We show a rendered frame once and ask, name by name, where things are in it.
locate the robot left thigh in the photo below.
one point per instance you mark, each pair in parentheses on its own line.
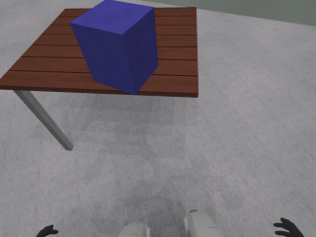
(136,229)

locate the robot right thigh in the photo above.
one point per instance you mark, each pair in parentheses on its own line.
(199,224)

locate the robot right hand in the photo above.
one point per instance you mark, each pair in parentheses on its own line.
(287,225)

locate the table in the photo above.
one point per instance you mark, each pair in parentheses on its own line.
(55,63)

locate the carton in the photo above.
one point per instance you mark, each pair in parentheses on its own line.
(119,44)

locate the robot left hand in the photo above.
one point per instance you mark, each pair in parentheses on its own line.
(47,231)

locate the robot thigh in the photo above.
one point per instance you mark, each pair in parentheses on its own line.
(199,224)
(136,229)

